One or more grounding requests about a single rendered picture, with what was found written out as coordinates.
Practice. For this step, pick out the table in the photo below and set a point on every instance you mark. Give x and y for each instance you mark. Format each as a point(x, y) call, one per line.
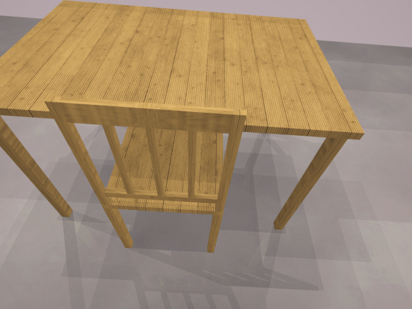
point(272, 67)

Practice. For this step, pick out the chair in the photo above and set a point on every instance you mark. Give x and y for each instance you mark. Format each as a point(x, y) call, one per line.
point(170, 160)

